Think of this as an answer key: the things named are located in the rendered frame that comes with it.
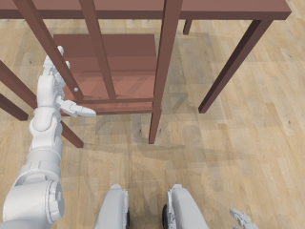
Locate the left robot thigh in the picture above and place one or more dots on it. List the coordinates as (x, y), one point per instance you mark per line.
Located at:
(114, 206)

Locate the robot right hand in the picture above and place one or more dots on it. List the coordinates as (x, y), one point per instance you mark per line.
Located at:
(242, 219)

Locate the right robot thigh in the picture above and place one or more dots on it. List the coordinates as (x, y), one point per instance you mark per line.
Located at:
(186, 212)

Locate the robot left hand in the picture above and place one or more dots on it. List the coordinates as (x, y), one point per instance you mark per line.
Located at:
(50, 85)

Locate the robot left upper arm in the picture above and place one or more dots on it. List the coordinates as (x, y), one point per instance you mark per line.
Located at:
(36, 205)

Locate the table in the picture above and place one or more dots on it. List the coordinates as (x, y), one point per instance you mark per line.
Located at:
(262, 12)

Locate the chair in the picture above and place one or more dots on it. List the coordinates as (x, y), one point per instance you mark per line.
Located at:
(115, 73)

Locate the robot left forearm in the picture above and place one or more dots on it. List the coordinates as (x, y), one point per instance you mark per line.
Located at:
(45, 153)

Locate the robot thigh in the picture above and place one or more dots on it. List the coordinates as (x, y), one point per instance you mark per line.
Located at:
(186, 212)
(114, 206)

